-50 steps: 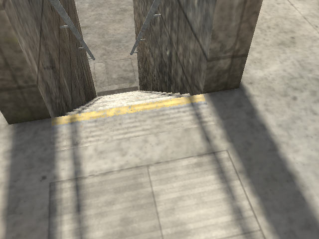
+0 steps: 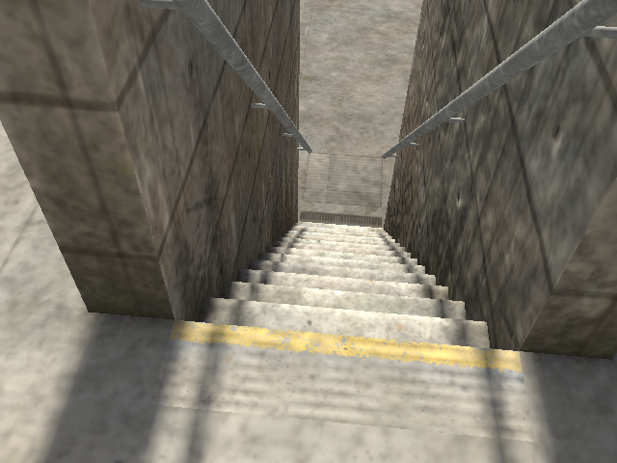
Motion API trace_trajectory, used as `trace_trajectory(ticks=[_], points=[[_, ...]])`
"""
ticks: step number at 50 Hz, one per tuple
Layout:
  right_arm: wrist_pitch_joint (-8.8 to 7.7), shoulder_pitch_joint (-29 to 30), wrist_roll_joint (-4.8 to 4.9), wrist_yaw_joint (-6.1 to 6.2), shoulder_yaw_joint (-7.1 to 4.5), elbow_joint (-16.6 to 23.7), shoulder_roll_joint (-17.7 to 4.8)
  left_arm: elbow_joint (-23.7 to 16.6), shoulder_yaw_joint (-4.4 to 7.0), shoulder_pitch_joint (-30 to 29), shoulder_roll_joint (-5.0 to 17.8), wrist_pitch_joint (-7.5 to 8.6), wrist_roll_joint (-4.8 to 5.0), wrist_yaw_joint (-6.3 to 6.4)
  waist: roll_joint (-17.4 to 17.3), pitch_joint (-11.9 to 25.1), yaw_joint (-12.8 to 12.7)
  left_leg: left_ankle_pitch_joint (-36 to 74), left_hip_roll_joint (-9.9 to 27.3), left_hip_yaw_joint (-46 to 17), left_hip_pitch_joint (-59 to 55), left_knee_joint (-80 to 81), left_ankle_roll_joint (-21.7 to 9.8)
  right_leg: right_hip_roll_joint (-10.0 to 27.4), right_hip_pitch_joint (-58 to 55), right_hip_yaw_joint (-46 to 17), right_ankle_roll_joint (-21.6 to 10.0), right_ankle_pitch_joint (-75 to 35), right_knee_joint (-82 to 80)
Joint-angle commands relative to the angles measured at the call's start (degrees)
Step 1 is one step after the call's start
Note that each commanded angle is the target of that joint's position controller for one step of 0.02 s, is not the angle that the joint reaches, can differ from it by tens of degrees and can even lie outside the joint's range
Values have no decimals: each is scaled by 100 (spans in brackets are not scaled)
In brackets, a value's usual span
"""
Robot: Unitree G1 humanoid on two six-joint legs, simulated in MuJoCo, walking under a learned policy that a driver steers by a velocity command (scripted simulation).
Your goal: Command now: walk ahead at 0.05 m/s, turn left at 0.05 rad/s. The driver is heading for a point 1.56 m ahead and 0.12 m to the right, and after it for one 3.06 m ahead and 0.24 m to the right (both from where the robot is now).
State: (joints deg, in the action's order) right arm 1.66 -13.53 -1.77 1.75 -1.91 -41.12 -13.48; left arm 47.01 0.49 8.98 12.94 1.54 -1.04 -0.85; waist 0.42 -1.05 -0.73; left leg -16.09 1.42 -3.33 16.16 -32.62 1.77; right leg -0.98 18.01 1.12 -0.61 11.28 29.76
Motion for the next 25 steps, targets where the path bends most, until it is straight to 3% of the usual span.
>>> trace_trajectory(ticks=[1, 5, 10, 25], points=[[-190, 87, 6, 21, -128, 353, -563, -269, 148, -138, 622, 76, 8, 92, -589, 48, -2, 7, 241, -350, 98, 767, -295, 256, -53, -263, -80, 374, -347], [-233, -42, 56, 41, -126, 348, -581, -143, 135, -179, 589, 101, 44, 80, -304, 292, 67, 855, 173, -270, -202, 475, -284, 302, -184, -272, -96, -256, -186], [-198, -64, 77, 52, -121, 333, -556, 35, 133, -228, 628, 52, 71, 87, -87, 322, 71, 1195, 105, -220, -291, 379, -299, 334, -291, -288, -80, -540, -85], [-159, -170, 83, 88, -137, -82, -467, 650, 127, -392, 686, -44, 96, 185, -53, 181, 36, 1087, -19, -83, -344, 501, -257, 381, -385, -353, -86, -364, -191]])
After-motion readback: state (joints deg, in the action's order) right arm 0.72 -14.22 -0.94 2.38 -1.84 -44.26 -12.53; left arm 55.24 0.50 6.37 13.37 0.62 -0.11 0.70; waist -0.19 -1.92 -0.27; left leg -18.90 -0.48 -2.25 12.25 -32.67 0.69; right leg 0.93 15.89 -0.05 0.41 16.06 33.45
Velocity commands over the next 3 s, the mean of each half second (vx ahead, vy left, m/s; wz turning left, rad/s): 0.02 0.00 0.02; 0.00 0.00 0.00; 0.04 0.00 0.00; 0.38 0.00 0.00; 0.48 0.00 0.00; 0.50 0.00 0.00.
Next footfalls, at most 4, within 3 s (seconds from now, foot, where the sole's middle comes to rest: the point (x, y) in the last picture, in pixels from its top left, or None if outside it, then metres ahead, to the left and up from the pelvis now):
2.02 right None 0.43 -0.13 -0.77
2.54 left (277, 390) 0.68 0.10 -0.77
2.94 right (387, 372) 0.73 -0.16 -0.77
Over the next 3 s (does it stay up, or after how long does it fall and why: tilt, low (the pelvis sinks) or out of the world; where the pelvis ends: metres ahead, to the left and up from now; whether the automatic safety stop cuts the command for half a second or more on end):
stays up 0.70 -0.06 -0.03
